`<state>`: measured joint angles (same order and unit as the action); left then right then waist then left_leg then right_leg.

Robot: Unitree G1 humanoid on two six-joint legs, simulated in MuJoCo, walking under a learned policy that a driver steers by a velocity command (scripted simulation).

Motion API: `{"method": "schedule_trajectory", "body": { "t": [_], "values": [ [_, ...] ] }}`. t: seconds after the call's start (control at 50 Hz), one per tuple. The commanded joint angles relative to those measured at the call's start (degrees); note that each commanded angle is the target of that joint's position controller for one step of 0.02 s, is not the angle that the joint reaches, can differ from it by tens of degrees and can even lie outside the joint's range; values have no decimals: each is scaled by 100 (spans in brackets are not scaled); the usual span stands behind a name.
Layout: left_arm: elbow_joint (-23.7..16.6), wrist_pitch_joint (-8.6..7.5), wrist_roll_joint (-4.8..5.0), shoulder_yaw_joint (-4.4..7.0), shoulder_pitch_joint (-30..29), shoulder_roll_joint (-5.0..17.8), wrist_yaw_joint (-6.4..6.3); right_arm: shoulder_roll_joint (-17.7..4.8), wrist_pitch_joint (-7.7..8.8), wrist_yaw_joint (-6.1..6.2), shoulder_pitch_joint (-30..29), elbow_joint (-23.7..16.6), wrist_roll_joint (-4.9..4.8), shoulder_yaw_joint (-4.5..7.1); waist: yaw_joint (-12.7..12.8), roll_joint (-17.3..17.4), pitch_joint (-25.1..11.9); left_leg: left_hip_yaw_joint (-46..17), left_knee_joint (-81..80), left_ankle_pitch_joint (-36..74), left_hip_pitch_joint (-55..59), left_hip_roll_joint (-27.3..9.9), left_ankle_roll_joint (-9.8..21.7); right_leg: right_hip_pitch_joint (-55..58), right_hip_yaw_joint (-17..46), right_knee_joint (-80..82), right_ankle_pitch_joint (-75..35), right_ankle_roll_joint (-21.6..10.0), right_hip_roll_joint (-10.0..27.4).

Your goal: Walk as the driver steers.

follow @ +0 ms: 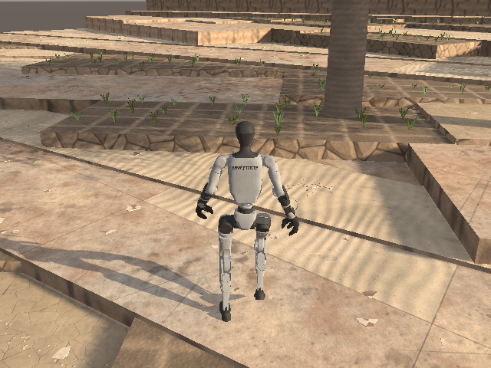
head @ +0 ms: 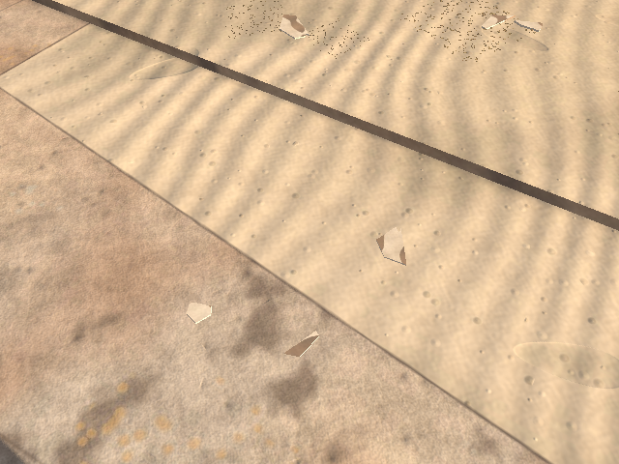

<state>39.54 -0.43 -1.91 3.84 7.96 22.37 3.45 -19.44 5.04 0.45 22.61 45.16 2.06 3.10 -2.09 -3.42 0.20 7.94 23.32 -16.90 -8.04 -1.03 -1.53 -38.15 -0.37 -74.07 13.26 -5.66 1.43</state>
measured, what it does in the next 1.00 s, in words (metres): walks ahead, turning right: right foot, then left foot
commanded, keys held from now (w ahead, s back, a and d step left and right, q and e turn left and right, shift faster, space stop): w+e+shift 0.30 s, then shift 0.70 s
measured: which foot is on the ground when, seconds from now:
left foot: down 0.00-0.24, up 0.26-0.60, down 0.62-1.00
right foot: up 0.00-0.22, down 0.24-0.64, up 0.66-0.98, down 1.00-1.00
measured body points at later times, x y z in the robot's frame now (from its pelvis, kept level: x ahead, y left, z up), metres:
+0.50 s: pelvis +0.44 -0.05 +0.00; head +0.49 -0.07 +0.44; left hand +0.58 +0.20 -0.13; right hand +0.54 -0.35 -0.08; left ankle +0.67 +0.05 -0.68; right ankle +0.37 -0.05 -0.74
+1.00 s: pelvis +0.65 -0.08 -0.01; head +0.65 -0.10 +0.44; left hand +0.89 +0.07 -0.12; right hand +0.63 -0.36 -0.13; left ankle +0.77 -0.06 -0.74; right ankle +0.60 -0.22 -0.74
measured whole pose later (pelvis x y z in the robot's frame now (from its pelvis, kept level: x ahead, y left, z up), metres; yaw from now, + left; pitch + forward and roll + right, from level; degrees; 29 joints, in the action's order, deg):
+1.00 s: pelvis +0.65 -0.08 -0.01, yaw -31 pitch +0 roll +1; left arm 44.6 2.6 -1.0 1.7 10.3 13.2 -2.1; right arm -12.9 1.0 -0.3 10.2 43.6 0.8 1.0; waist -1.1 0.3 2.1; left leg 2.0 27.8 -6.2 -21.7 4.2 3.7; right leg -19.1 4.3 -34.6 15.7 0.7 2.2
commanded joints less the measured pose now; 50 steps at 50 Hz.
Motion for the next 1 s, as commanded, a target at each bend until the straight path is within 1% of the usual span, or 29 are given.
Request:
{"method": "schedule_trajectory", "body": {
  "t": [0.02,0.1,0.14,0.18,0.22,0.24,0.26,0.28,0.3,0.32,0.38,0.42,0.44,0.46,0.5,0.54,0.58,0.6,0.62,0.64,0.66,0.68,0.72,0.76,0.8,0.84,0.9,0.96,1.0],
  "values": [
    [-811,30,-12,-242,-521,-362,139,-90,231,-79,-154,-149,-48,-60,307,832,339,-662,-1470,1611,109,-1422,439,-846,279,314,-694,31,449],
    [-1044,24,0,-326,-1355,-317,272,-340,267,-35,110,107,-12,-12,207,494,891,535,-1825,2959,187,-1064,250,-331,-583,2161,-1349,-170,197],
    [-1003,-13,12,-343,-1478,-328,289,-559,227,25,432,193,-5,22,187,571,758,843,-1362,5618,639,-1024,96,337,-1138,2754,-1254,-397,-239],
    [-797,-37,9,-273,-876,-141,210,-919,89,144,503,178,-13,113,615,936,214,848,-193,7729,1111,-1221,29,1188,-1240,2975,-839,-572,-637],
    [-170,-83,19,-15,1210,334,52,-1166,-95,176,16,-21,11,187,1619,1062,-727,610,2449,8027,396,-1454,163,3531,-794,3237,-416,-898,-864],
    [187,-96,68,182,1966,586,-108,-1030,-140,95,-106,-86,55,187,1766,602,-962,576,4459,4769,-830,-1024,175,4975,-198,3724,-245,-1074,-716],
    [170,-13,187,338,1533,1111,-252,-260,-96,-4,-163,-387,146,11,1069,-782,-618,479,6663,-981,-2709,-14,50,5456,1515,3598,-961,-1302,301],
    [-130,66,-23,420,1533,1515,-266,-417,17,2,-69,-1090,-55,-14,869,-761,-1936,-838,7697,-1229,-4316,219,-91,7000,4173,4747,-192,-2490,1243],
    [-146,92,30,429,1622,1249,-347,-620,166,-8,-664,-1173,-19,-47,1036,262,-1553,-1279,7124,-646,-4608,-100,-40,6421,4635,5708,755,-2226,1336],
    [-44,36,44,346,1311,886,-399,-601,208,-4,-671,-1085,-59,-74,654,683,-462,-1209,6438,-350,-4428,-338,-24,5228,4107,5979,154,-1980,1254],
    [-5,-258,142,95,710,309,-435,-418,-133,30,-263,-829,155,-109,-204,1216,330,-1068,5265,-692,-2757,-720,-281,2594,2378,5782,-3882,-1612,785],
    [151,-387,133,75,705,329,-362,-187,-244,-7,-500,-946,126,-160,-268,1030,338,-833,4036,-407,-2170,-641,-290,1876,1589,5756,-4928,-1344,294],
    [-76,-487,462,47,280,-13,-418,-123,57,90,-1219,-1215,-168,-102,-56,1134,316,-979,3591,27,-2368,-562,-358,1768,1646,5692,-4516,-1214,233],
    [2,-472,516,53,288,116,-487,108,182,81,-1520,-1344,-156,-210,-12,1010,154,-871,2744,599,-2142,-476,-346,1706,1322,5579,-4297,-1072,5],
    [280,-352,423,94,1024,174,-596,321,338,2,-1922,-1356,-115,-261,488,699,-230,-532,1269,2623,-1408,107,-245,1909,971,5401,-3621,-691,-367],
    [567,-271,352,71,1606,120,-598,186,340,-67,-2198,-1479,-156,-178,707,174,-255,-575,686,3481,-1007,421,-89,2185,1223,5282,-2962,-439,-254],
    [633,-215,303,54,1586,26,-604,-133,297,-79,-1958,-1494,-115,-19,409,-249,-313,-724,373,3294,-749,546,148,2741,1491,4670,-3140,-221,-173],
    [561,-194,286,78,1300,67,-604,-255,308,-86,-1475,-1368,-78,60,0,-334,-486,-672,155,3438,-308,539,253,2897,1430,4006,-3547,-30,-207],
    [406,-184,240,73,959,49,-581,-397,330,-97,-644,-1124,-38,131,-486,-281,-874,-780,99,4328,520,210,377,2806,1259,2872,-3366,230,-366],
    [286,-187,122,-40,1395,-353,-528,-661,335,-102,-48,-994,122,117,-432,1012,-1800,-2099,940,7370,2254,-1370,1179,1667,1069,379,415,644,-924],
    [550,-194,292,-134,2694,-453,-415,-402,280,-177,125,-900,159,34,-67,1857,-3045,-4339,949,7548,3452,-2701,2323,771,1752,-988,2919,786,-1299],
    [693,-100,366,-47,2588,58,-377,-373,186,-182,-254,-1058,-4,93,-208,1118,-3036,-4534,609,5749,3043,-2593,2325,581,1957,-1439,2469,851,-880],
    [318,127,314,47,1145,237,-478,51,-10,-112,-1363,-1162,-146,-71,31,80,-1154,-3394,-116,2883,723,-1793,1788,348,1146,-803,1739,929,-420],
    [248,302,271,33,1158,-40,-544,69,-107,-111,-1744,-1067,-70,-124,439,519,-387,-2729,-687,1720,-914,-1169,1441,986,738,157,1347,904,-127],
    [342,291,234,-56,1390,-423,-584,78,-107,-164,-1888,-968,-30,-98,562,821,-381,-1949,-807,2302,-1536,-739,1314,1710,432,1414,1274,931,-82],
    [306,219,157,-129,1184,-579,-612,13,-103,-150,-1707,-801,-45,-45,438,954,-762,-1841,-666,2970,-1194,-825,1446,1987,431,2273,1071,946,33],
    [324,273,180,-68,931,-331,-605,-98,-226,-98,-1628,-698,-112,-1,308,1009,-953,-2082,-833,838,-1125,-985,1444,2360,455,3011,504,842,101],
    [347,293,97,-39,746,-341,-569,-46,-352,-50,-1748,-652,-156,-43,387,1072,-411,-2149,-1019,-1365,-1771,-810,1105,2848,224,3992,60,586,-34],
    [283,242,-4,-42,671,-273,-577,160,-344,-53,-1406,-488,-125,-117,353,759,-202,-1973,-776,-1840,-1971,-562,657,3054,641,4659,-11,307,326]
  ]
}}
